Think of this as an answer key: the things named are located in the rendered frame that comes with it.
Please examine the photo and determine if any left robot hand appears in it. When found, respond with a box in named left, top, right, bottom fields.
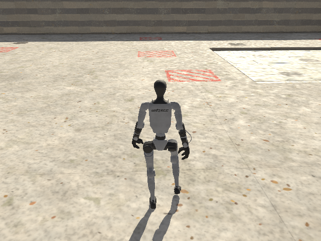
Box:
left=132, top=139, right=143, bottom=149

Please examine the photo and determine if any right robot hand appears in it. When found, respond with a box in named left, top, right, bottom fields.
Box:
left=178, top=146, right=190, bottom=160

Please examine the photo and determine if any robot torso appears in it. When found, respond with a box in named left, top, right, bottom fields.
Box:
left=148, top=99, right=172, bottom=151

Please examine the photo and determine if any robot head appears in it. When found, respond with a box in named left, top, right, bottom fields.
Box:
left=151, top=80, right=169, bottom=104

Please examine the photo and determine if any left robot upper arm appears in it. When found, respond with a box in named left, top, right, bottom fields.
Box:
left=137, top=101, right=150, bottom=129

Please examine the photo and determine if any robot right forearm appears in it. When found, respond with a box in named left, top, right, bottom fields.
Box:
left=179, top=123, right=189, bottom=148

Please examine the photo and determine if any right robot upper arm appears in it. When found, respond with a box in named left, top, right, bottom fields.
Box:
left=171, top=101, right=183, bottom=130

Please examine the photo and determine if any robot left forearm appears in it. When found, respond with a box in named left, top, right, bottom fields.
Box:
left=133, top=121, right=142, bottom=141

